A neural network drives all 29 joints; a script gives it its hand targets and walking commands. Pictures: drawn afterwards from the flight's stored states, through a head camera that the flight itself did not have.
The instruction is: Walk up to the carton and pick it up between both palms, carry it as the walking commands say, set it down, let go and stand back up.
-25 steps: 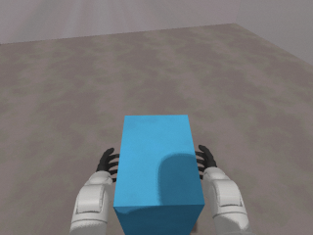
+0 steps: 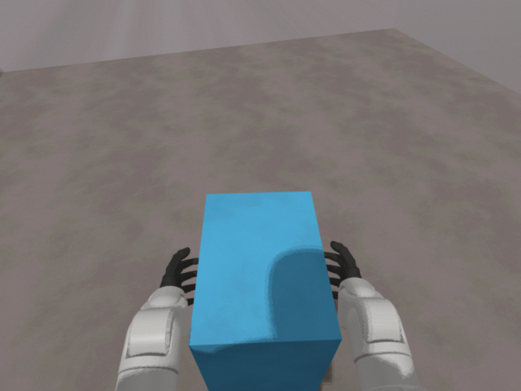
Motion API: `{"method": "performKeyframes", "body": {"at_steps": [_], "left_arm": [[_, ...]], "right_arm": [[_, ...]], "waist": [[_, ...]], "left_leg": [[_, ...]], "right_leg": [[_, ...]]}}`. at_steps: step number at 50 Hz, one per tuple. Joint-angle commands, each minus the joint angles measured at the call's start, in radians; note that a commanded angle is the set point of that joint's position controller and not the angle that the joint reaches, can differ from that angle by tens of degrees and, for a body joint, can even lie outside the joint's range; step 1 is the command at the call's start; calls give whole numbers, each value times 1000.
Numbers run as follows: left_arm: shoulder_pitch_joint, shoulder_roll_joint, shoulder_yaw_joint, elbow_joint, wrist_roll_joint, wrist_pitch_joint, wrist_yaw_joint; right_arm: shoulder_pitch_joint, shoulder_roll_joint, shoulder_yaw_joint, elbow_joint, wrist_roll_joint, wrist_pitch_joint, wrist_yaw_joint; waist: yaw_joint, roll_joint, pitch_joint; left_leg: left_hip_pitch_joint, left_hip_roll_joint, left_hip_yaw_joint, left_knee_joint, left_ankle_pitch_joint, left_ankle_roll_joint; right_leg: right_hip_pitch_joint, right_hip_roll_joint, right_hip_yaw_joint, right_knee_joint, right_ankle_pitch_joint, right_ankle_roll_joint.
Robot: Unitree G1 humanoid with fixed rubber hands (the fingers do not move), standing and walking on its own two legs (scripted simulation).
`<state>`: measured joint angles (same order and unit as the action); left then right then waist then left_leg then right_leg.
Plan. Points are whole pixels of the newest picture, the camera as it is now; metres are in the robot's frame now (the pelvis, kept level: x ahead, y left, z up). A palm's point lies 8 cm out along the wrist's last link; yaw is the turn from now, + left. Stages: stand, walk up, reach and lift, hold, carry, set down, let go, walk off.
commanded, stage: carry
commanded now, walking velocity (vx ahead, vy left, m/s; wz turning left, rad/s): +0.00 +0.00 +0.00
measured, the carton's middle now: (261, 293) +0.31 +0.00 -0.03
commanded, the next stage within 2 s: hold in 0.18 s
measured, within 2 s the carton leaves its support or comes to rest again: neither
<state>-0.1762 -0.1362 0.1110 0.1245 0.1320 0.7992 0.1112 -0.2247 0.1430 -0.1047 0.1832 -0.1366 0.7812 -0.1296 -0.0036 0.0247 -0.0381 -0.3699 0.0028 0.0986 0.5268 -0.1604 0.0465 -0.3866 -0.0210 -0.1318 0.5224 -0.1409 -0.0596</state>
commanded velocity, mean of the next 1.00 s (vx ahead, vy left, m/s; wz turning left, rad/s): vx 0.00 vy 0.00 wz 0.00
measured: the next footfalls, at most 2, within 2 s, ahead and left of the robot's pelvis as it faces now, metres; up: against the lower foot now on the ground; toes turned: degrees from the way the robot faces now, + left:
none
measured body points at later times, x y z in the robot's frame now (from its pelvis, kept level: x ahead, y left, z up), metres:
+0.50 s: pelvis +0.02 +0.01 -0.01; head -0.03 -0.01 +0.43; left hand +0.33 +0.15 +0.04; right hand +0.35 -0.12 +0.04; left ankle +0.08 +0.10 -0.73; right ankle +0.09 -0.08 -0.73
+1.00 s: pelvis +0.06 +0.02 +0.00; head +0.02 +0.01 +0.45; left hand +0.33 +0.16 +0.02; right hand +0.35 -0.11 +0.03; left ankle +0.08 +0.10 -0.73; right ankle +0.09 -0.08 -0.73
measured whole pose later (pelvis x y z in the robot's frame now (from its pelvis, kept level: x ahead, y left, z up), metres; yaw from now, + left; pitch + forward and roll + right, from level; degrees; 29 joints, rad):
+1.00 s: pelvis +0.06 +0.02 +0.00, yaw +3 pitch -8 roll -1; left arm -0.13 -0.13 0.06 0.18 0.17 0.77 0.09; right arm -0.18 0.14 -0.10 0.21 -0.18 0.77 -0.09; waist -0.02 0.02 0.02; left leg -0.14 -0.05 0.02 0.56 -0.29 0.06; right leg -0.14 0.05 0.00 0.55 -0.27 -0.03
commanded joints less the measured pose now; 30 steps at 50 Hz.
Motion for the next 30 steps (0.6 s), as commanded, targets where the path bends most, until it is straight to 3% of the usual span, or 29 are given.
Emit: {"method": "performKeyframes", "body": {"at_steps": [1, 2, 3, 4, 5, 7, 8, 9, 10, 11, 12, 13, 14, 15, 16, 17, 18, 19, 20, 21, 22, 23, 24, 25, 26, 28, 29, 30], "left_arm": [[-663, -826, -521, -221, -250, -119, -186], [-611, -879, -569, -245, -263, -96, -187], [-581, -899, -570, -212, -256, -86, -196], [-611, -860, -546, -182, -220, -80, -192], [-638, -863, -566, -260, -249, -81, -187], [-726, -864, -593, -340, -279, -92, -186], [-649, -870, -587, -294, -262, -75, -189], [-663, -872, -595, -306, -263, -75, -196], [-708, -907, -579, -217, -244, -136, -210], [-714, -927, -584, -271, -245, -144, -204], [-760, -915, -573, -235, -245, -149, -212], [-808, -903, -550, -187, -234, -152, -217], [-846, -919, -499, -87, -208, -142, -220], [-916, -929, -501, -70, -223, -153, -233], [-896, -942, -446, 26, -196, -138, -232], [-952, -968, -469, 69, -207, -136, -248], [-1065, -1025, -504, 30, -245, -151, -248], [-1064, -1075, -535, 20, -260, -146, -245], [-1053, -1069, -503, 114, -262, -150, -270], [-1038, -1095, -483, 161, -250, -149, -278], [-1084, -1065, -479, 154, -246, -155, -296], [-1103, -1037, -434, 199, -241, -154, -302], [-1071, -1026, -403, 190, -210, -150, -302], [-1064, -1058, -442, 158, -226, -149, -305], [-1032, -1080, -459, 115, -213, -139, -293], [-934, -1079, -433, 200, -189, -121, -312], [-899, -1084, -481, 128, -187, -124, -307], [-887, -1085, -473, 139, -188, -120, -313]], "right_arm": [[-587, 815, 540, -250, 256, -92, 209], [-569, 866, 588, -297, 279, -73, 209], [-599, 881, 600, -298, 281, -68, 217], [-573, 861, 553, -211, 250, -64, 220], [-548, 855, 550, -265, 252, -59, 214], [-537, 905, 558, -240, 282, -59, 227], [-566, 888, 575, -267, 284, -51, 226], [-519, 888, 558, -240, 265, -50, 233], [-565, 904, 521, -232, 226, -111, 261], [-558, 906, 537, -238, 235, -120, 269], [-609, 929, 558, -247, 236, -127, 275], [-656, 937, 547, -215, 228, -130, 273], [-746, 917, 528, -169, 223, -121, 285], [-789, 938, 530, -188, 229, -125, 281], [-886, 955, 545, -157, 243, -121, 292], [-868, 938, 469, -68, 205, -120, 289], [-900, 953, 445, -8, 206, -126, 306], [-872, 916, 392, 64, 188, -126, 320], [-948, 1015, 415, 59, 194, -126, 321], [-965, 1029, 415, 61, 191, -132, 327], [-960, 1100, 417, 98, 181, -125, 328], [-940, 1089, 395, 133, 169, -114, 318], [-918, 1153, 419, 160, 171, -104, 323], [-866, 1147, 414, 169, 171, -104, 325], [-795, 1142, 408, 205, 167, -95, 334], [-802, 1151, 415, 172, 176, -89, 326], [-687, 1130, 401, 205, 169, -86, 330], [-793, 1137, 449, 117, 190, -97, 330]], "waist": [[-4, -91, -443], [0, -49, -417], [7, -86, -429], [4, -19, -398], [0, -24, -417], [-1, 37, -468], [3, 5, -455], [6, 42, -456], [-6, -17, -540], [8, 30, -569], [21, -27, -549], [34, -26, -498], [47, -28, -414], [36, -28, -422], [83, -27, -415], [10, 11, -372], [-9, 87, -387], [-67, 135, -358], [-51, 34, -365], [-48, 16, -380], [-45, -58, -365], [-42, -84, -289], [15, -130, -288], [-16, -107, -336], [-26, -59, -295], [-15, -96, -282], [-39, -19, -255], [-9, -57, -338]], "left_leg": [[79, 100, -133, -60, -75, 43], [81, 98, -122, -67, -87, 34], [71, 90, -134, -88, -165, 43], [52, 99, -145, -74, -130, 42], [60, 89, -119, -83, -146, 40], [120, 134, -167, -125, -84, 52], [121, 147, -181, -148, -86, 56], [129, 161, -200, -157, -17, 55], [215, -40, -251, -36, -101, 35], [214, -32, -252, -41, -46, 30], [177, -30, -252, -28, -94, 42], [125, -35, -247, -21, -222, 46], [117, -29, -255, -21, -298, 51], [84, -30, -253, 8, -319, 54], [71, -26, -262, -5, -364, 61], [103, -20, -259, 12, -362, 35], [87, 5, -288, -13, -391, 13], [91, 28, -316, -47, -460, -19], [92, 19, -294, -7, -392, 3], [89, 27, -323, -23, -394, 6], [94, 1, -287, -1, -306, 16], [87, -14, -264, 24, -259, 22], [148, -25, -255, 40, -173, 35], [169, -28, -254, 24, -133, 21], [175, -15, -276, 3, -95, 17], [192, -31, -268, 8, -21, 29], [218, -31, -268, -9, 45, 12], [194, -38, -271, -15, 37, 21]], "right_leg": [[219, -153, 242, -161, -190, -25], [196, -158, 239, -171, -182, -28], [219, -160, 246, -180, -271, -26], [207, -173, 256, -177, -228, -33], [198, -168, 242, -182, -240, -28], [205, -113, 175, -107, -179, -18], [209, -97, 152, -90, -173, -15], [219, -81, 145, -58, -130, -18], [341, 53, 307, -39, -151, -10], [365, 72, 289, -14, -68, -13], [343, 72, 295, -19, -126, -8], [317, 68, 313, -40, -292, -7], [259, 76, 318, -27, -368, -10], [269, 68, 330, -32, -406, -4], [266, 64, 337, -30, -448, -7], [217, 59, 337, -27, -457, -14], [200, 63, 330, 7, -394, -21], [194, 67, 315, 31, -357, -28], [213, 57, 331, -1, -364, -11], [235, 56, 335, 7, -348, -8], [236, 53, 319, -21, -337, 6], [200, 43, 342, -57, -369, 1], [160, 33, 345, -71, -340, 18], [202, 44, 327, -65, -255, 13], [191, 40, 318, -43, -165, 14], [222, 25, 335, -67, -86, 25], [227, 22, 323, -55, 32, 26], [307, 29, 327, -54, 17, 24]]}}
